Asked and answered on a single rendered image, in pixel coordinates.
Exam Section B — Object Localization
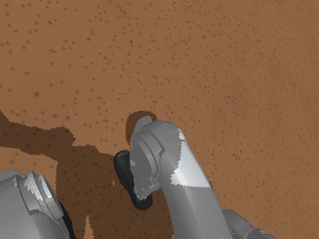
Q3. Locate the right robot foot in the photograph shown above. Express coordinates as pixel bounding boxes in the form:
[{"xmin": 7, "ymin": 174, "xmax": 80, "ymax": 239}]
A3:
[{"xmin": 114, "ymin": 150, "xmax": 153, "ymax": 211}]

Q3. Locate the right robot arm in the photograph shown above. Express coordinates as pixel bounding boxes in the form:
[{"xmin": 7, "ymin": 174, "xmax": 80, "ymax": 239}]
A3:
[{"xmin": 246, "ymin": 229, "xmax": 276, "ymax": 239}]

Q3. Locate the right robot hand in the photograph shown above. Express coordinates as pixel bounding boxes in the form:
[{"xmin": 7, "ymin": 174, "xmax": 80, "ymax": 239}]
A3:
[{"xmin": 221, "ymin": 207, "xmax": 255, "ymax": 239}]

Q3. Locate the left robot foot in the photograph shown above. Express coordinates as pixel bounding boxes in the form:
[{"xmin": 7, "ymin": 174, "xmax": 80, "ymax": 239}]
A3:
[{"xmin": 59, "ymin": 202, "xmax": 77, "ymax": 239}]

